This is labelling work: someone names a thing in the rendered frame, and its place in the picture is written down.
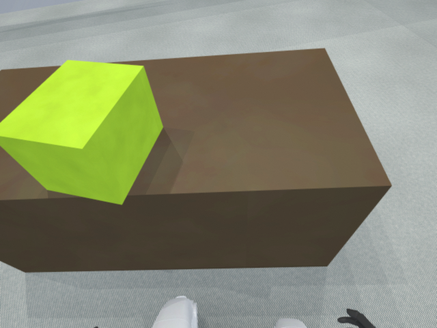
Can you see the pedestal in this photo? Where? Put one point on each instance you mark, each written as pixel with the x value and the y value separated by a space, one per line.
pixel 262 162

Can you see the robot right hand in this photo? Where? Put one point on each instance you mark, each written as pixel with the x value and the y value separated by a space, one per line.
pixel 357 319

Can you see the robot left thigh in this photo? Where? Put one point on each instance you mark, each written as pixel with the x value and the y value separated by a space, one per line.
pixel 177 313

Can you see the carton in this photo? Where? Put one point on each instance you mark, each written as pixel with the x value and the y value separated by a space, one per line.
pixel 86 131

